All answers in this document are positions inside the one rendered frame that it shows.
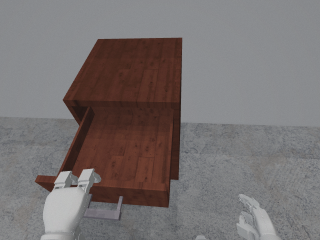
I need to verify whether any cabinet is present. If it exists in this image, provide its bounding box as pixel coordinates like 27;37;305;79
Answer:
63;37;183;180

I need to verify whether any handle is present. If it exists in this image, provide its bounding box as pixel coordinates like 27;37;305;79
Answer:
83;194;124;221

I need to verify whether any robot right hand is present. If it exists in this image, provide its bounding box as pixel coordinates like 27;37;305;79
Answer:
236;194;277;240

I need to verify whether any robot left hand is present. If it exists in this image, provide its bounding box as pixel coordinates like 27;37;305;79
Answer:
43;168;102;240

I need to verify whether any drawer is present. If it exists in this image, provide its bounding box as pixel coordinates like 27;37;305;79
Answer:
35;106;174;208

